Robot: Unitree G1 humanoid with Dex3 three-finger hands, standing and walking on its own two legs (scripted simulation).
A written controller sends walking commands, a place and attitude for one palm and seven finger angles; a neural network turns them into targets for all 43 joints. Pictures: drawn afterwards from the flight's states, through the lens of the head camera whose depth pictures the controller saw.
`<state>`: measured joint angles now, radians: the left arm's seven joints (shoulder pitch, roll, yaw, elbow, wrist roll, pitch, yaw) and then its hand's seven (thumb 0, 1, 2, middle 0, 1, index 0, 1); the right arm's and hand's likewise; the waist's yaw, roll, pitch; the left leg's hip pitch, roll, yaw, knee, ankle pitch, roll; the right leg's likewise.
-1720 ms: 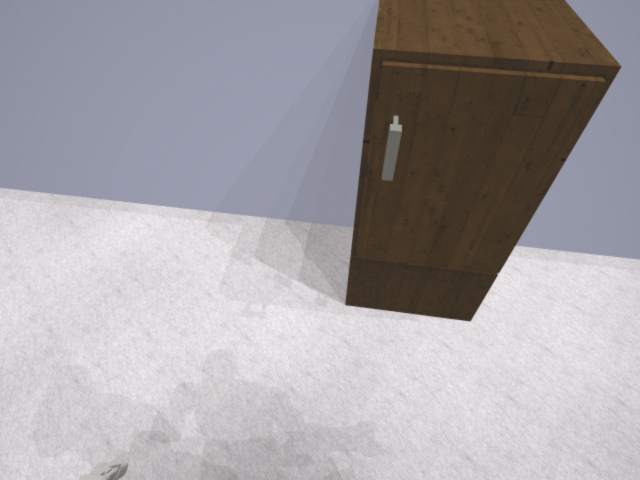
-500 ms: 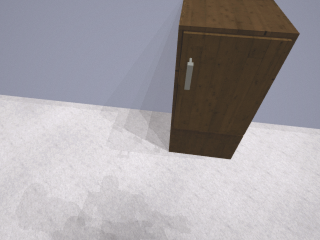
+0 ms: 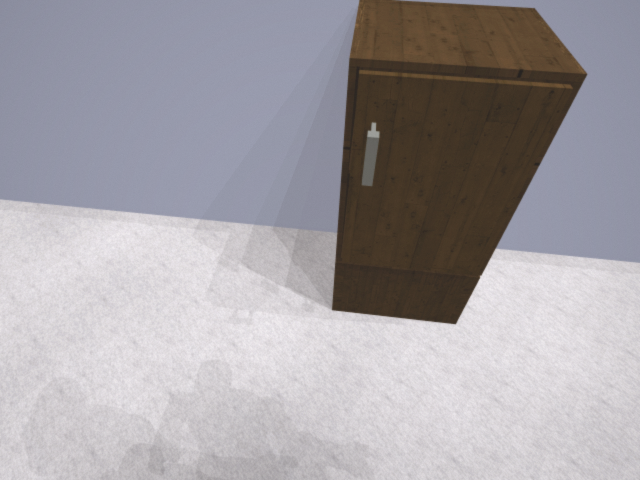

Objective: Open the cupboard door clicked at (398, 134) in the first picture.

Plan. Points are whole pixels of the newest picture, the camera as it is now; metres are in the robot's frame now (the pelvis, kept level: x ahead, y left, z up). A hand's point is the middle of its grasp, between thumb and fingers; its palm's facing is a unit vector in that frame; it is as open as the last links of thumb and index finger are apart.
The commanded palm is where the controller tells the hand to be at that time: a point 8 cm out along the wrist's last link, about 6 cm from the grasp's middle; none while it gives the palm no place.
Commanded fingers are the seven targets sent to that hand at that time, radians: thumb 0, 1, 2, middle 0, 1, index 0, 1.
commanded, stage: take the last steps up to it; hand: left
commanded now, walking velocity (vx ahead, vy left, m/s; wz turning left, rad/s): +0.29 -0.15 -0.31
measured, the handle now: (370, 154) +0.79 -0.06 -0.03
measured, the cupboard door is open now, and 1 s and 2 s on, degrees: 0 0 0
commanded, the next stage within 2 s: come to a stop and stand still in 0.58 s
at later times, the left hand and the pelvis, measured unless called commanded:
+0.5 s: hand out of the picture +0.05 +0.10 -0.18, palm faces -0.03 -0.99 -0.12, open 7.4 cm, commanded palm none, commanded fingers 0.00 0.90 0.90 -0.20 -0.30 -0.20 -0.30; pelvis +0.12 -0.05 -0.01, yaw -6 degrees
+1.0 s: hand (292, 350) +0.37 +0.07 -0.17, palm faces -0.18 -0.95 -0.24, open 7.4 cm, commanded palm none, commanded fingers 0.00 0.90 0.90 -0.20 -0.30 -0.20 -0.30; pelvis +0.23 -0.10 -0.01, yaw -10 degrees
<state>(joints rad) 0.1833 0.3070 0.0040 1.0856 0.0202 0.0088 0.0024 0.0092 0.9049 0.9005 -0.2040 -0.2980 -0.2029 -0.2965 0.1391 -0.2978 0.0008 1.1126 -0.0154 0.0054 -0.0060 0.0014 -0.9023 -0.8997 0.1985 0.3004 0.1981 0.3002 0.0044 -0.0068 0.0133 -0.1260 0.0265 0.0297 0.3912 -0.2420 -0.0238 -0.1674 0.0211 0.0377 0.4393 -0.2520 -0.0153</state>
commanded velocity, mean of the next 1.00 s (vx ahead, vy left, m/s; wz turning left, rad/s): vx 0.06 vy -0.08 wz -0.10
